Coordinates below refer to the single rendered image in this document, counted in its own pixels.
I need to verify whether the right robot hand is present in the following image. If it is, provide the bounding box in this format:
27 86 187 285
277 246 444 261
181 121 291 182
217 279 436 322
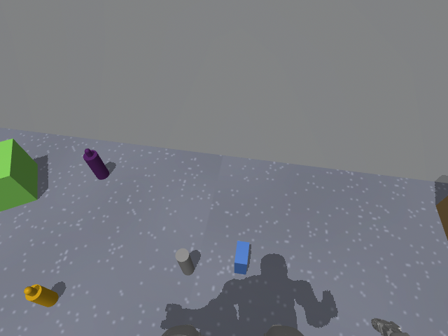
371 318 410 336

